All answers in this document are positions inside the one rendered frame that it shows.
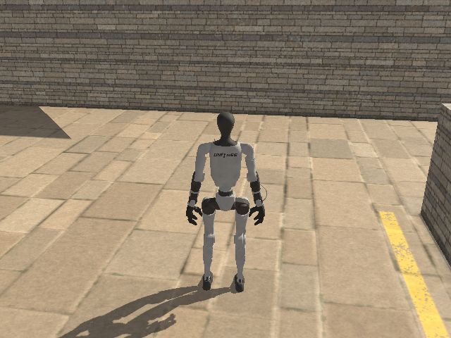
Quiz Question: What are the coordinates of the right robot hand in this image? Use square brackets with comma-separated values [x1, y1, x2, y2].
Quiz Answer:
[249, 205, 265, 225]

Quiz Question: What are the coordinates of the robot torso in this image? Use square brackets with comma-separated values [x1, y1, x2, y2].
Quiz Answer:
[209, 139, 242, 211]

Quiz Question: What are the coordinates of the left robot upper arm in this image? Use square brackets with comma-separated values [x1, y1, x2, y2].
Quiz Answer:
[194, 142, 211, 182]

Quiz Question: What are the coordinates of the robot right forearm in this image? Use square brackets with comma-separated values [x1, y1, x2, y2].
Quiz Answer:
[250, 171, 264, 207]

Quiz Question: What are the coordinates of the left robot hand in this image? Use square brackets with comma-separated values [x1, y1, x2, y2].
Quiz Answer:
[186, 205, 202, 225]

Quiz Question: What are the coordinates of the robot left forearm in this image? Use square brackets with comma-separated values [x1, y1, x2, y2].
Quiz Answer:
[187, 171, 201, 207]

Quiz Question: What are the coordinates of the right robot thigh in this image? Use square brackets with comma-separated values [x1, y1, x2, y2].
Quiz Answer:
[234, 196, 249, 247]

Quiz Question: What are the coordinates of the right robot upper arm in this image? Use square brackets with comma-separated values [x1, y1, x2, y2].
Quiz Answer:
[240, 142, 257, 182]

